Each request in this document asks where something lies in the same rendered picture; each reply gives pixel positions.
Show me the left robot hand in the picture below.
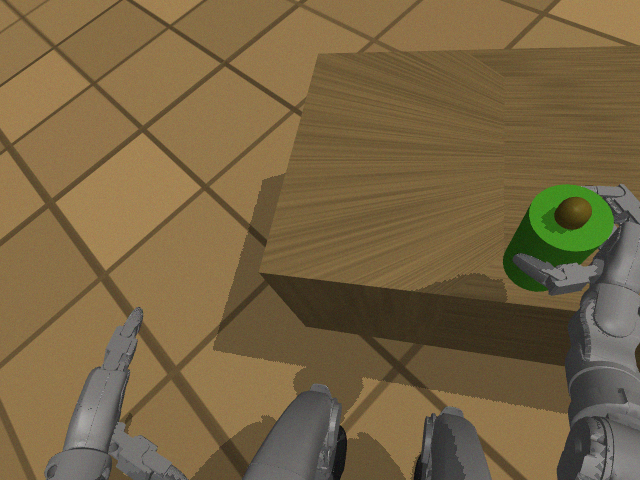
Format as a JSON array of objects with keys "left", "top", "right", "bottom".
[{"left": 62, "top": 307, "right": 188, "bottom": 480}]

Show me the right robot arm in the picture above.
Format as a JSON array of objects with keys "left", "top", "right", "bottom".
[{"left": 557, "top": 283, "right": 640, "bottom": 480}]

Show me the bottle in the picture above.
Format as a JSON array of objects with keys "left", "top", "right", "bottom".
[{"left": 503, "top": 184, "right": 614, "bottom": 292}]

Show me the left robot foot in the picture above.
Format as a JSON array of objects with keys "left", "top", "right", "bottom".
[{"left": 331, "top": 425, "right": 347, "bottom": 480}]

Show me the right robot hand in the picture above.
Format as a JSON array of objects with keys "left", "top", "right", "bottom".
[{"left": 513, "top": 184, "right": 640, "bottom": 296}]

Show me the left robot arm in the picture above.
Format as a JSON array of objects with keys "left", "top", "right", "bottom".
[{"left": 44, "top": 448, "right": 112, "bottom": 480}]

